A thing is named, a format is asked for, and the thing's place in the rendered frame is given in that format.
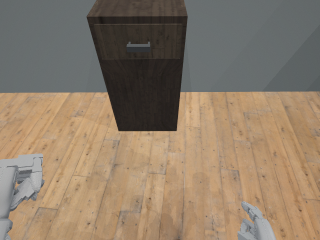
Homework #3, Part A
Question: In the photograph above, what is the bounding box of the handle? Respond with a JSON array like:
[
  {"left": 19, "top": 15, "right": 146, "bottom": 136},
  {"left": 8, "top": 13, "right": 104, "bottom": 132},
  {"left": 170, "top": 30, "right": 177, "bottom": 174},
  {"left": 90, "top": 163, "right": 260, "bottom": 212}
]
[{"left": 126, "top": 41, "right": 151, "bottom": 52}]

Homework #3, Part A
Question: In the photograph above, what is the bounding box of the drawer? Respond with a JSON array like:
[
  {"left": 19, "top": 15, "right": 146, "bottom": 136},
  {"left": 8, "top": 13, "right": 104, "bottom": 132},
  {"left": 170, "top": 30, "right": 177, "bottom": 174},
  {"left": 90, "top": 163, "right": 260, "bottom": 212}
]
[{"left": 94, "top": 23, "right": 182, "bottom": 59}]

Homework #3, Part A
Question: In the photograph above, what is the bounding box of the right robot hand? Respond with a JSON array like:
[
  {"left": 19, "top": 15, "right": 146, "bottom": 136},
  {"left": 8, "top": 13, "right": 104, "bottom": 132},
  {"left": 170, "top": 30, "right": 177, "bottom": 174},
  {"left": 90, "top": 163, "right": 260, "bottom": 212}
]
[{"left": 237, "top": 201, "right": 277, "bottom": 240}]

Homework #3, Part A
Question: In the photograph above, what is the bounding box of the left robot forearm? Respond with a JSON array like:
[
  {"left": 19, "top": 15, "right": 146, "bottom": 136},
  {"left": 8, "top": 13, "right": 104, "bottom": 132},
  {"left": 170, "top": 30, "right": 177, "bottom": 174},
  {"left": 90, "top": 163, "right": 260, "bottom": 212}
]
[{"left": 0, "top": 218, "right": 13, "bottom": 240}]

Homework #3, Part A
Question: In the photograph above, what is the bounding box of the cabinet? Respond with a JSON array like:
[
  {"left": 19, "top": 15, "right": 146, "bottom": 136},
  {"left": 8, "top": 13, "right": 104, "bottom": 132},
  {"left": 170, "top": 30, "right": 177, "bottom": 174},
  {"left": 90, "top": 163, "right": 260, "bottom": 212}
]
[{"left": 86, "top": 0, "right": 188, "bottom": 132}]

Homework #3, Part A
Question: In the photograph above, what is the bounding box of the left robot hand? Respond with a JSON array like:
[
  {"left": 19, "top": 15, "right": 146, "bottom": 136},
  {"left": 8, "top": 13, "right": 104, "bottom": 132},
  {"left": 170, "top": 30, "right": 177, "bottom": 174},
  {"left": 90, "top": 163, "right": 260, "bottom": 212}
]
[{"left": 0, "top": 153, "right": 45, "bottom": 219}]

